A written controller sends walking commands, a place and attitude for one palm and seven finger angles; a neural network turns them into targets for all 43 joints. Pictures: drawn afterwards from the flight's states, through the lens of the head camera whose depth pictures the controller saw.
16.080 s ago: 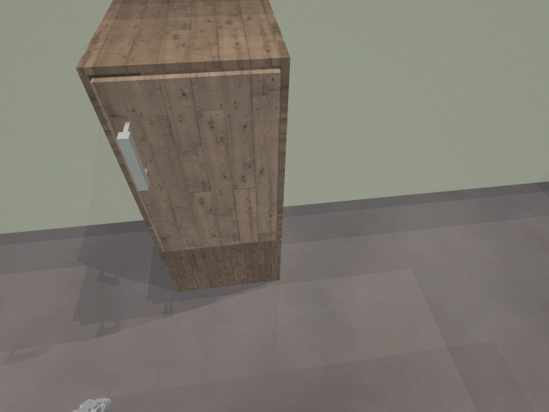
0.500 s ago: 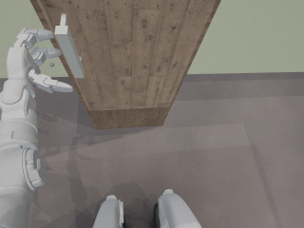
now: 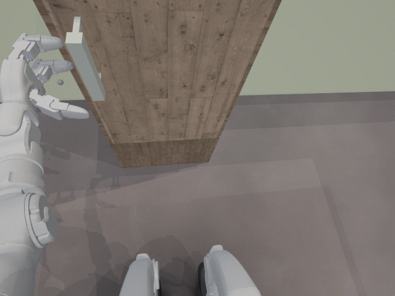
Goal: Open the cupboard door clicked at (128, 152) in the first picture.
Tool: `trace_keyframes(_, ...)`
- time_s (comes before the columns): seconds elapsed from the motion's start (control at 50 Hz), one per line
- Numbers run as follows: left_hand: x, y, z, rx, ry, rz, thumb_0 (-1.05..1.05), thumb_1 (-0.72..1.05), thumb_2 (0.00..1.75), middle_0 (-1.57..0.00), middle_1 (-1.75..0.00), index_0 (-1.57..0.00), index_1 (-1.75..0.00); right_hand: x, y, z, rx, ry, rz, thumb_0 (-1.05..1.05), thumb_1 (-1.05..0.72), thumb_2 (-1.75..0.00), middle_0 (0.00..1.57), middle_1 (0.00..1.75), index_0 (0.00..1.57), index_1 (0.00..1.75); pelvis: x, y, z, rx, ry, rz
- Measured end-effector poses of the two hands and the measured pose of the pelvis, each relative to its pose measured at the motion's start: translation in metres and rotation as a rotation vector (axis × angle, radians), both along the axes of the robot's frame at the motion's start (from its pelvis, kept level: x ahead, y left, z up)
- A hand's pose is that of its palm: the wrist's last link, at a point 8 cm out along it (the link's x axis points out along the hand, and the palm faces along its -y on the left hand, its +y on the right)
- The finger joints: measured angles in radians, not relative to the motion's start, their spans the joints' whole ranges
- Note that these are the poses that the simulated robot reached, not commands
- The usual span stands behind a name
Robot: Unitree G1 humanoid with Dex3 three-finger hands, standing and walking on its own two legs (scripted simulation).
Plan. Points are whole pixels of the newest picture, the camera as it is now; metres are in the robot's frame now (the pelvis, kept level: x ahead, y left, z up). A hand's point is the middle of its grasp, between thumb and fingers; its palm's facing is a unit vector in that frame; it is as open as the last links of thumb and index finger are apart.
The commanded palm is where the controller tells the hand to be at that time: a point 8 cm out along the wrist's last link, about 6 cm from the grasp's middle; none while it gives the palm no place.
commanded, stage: move the hooked fingers beside the handle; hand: left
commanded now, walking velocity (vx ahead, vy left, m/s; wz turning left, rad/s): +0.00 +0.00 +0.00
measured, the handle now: (89, 62) +0.55 +0.17 +0.06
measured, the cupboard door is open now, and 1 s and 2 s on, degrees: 0 0 0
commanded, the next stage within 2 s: slide the fingers in behind the handle in 0.26 s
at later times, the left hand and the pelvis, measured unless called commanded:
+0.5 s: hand (62, 86) +0.50 +0.21 +0.05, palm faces +0.01 -1.00 -0.01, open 14.0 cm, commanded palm +0.48 +0.25 +0.06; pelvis +0.00 +0.00 +0.00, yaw +0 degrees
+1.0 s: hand (82, 84) +0.50 +0.18 +0.06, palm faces +0.00 -1.00 +0.00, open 13.9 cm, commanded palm +0.49 +0.22 +0.06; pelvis +0.00 +0.00 +0.00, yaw +1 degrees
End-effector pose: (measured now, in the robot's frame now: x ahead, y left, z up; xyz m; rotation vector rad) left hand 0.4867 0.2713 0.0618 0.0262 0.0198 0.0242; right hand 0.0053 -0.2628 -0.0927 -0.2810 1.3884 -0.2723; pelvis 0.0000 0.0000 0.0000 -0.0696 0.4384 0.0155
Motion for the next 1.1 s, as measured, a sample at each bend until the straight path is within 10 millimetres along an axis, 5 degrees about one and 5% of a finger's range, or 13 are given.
trace_keyframes(0.42, -0.004, 0.001, -0.003, -0.013, 0.043, -0.014, -0.02, -0.5, 0.3, -0.3, -1.2, -0.3, -1.2, 0.004, -0.002, 0.001, -0.003, -0.015, 0.005, 0.0, -0.9, -0.9, 0.21, 0.3, 0.2, 0.3, -0.001, -0.001, 0.001, 0.001, -0.008, 0.003)
trace_keyframes(1.1, -0.003, -0.041, -0.005, -0.029, 0.017, 0.001, -0.02, -0.5, 0.3, -0.3, -1.2, -0.32, -1.22, 0.001, 0.003, -0.005, 0.033, -0.023, 0.01, 0.0, -0.9, -0.9, 0.21, 0.3, 0.2, 0.3, -0.002, -0.002, 0.0, 0.009, -0.014, 0.007)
